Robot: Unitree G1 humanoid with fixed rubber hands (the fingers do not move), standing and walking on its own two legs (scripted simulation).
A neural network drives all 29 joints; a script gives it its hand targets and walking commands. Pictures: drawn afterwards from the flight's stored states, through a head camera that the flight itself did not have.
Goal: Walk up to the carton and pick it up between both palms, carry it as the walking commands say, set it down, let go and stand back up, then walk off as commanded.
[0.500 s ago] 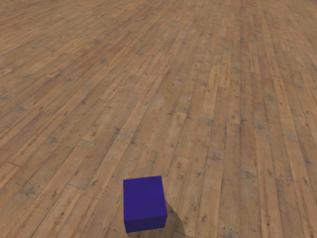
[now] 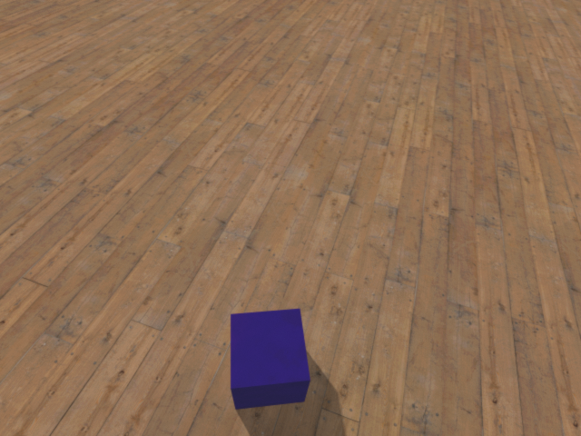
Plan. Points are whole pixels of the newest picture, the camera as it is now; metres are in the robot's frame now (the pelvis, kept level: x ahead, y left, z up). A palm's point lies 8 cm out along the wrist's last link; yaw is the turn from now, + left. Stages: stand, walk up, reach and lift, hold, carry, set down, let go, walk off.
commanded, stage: walk off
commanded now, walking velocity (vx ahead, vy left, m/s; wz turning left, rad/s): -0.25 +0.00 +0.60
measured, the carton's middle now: (268, 358) +0.49 +0.02 -0.67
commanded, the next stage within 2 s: none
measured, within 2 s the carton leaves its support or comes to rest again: neither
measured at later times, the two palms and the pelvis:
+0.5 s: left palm out of the picture -0.09 +0.20 -0.10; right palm out of the picture +0.02 -0.35 -0.14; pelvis -0.12 -0.09 +0.00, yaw +18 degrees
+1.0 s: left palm out of the picture -0.35 +0.15 -0.13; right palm out of the picture +0.01 -0.30 -0.09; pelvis -0.25 -0.13 +0.00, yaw +38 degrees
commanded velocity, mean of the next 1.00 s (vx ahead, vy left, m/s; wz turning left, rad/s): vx -0.25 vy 0.00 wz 0.60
